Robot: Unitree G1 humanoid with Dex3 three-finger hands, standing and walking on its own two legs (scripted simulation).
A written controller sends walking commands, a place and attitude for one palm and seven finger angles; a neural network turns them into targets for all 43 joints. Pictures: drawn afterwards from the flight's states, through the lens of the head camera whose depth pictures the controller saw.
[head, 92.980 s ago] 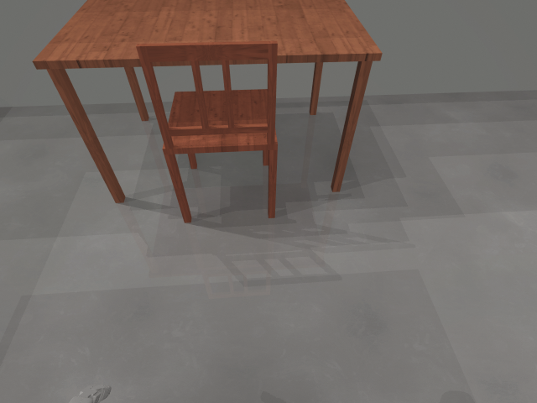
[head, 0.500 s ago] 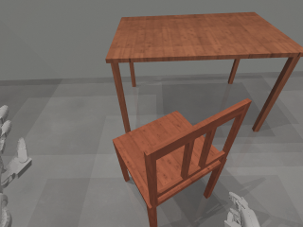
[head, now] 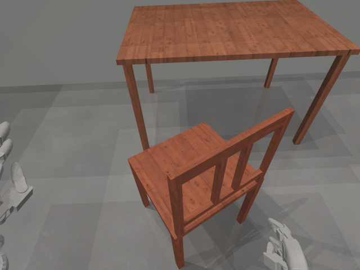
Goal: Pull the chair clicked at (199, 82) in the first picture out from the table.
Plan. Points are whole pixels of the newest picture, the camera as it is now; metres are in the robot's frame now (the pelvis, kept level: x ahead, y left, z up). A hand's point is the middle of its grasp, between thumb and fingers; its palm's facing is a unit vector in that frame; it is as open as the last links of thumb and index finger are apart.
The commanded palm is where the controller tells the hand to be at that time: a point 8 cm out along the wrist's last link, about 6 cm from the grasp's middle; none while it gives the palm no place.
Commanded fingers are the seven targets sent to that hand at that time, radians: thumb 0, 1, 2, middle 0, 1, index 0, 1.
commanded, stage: step back with the hand held close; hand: left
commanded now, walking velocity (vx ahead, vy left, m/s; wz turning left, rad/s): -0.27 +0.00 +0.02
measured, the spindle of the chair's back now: (217, 182) +0.40 -0.07 -0.11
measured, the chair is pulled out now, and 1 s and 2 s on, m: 0.53 0.53 0.53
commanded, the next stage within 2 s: stop stepping back and stand still in 1.84 s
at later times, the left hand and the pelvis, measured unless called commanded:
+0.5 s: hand (21, 226) +0.14 +0.26 +0.15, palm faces +0.48 -0.76 -0.44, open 7.4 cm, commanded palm +0.09 +0.29 +0.17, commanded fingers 0.00 0.90 0.90 -0.20 -0.30 -0.20 -0.30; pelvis -0.05 -0.01 -0.01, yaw +0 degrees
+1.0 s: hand (20, 237) +0.13 +0.24 +0.16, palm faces +0.48 -0.73 -0.48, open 7.4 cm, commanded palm +0.07 +0.28 +0.17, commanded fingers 0.00 0.90 0.90 -0.20 -0.30 -0.20 -0.30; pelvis -0.06 -0.02 -0.02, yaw +2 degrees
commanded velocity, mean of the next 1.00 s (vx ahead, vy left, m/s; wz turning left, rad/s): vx -0.32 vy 0.00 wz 0.01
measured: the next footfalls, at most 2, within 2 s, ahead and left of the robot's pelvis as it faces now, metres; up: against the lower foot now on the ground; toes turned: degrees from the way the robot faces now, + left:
right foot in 1.22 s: -0.03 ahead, -0.13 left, +0.00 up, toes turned +4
right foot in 1.94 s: -0.23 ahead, -0.16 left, +0.00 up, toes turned +2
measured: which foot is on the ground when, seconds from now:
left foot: down 0.00-1.00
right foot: down 0.00-1.00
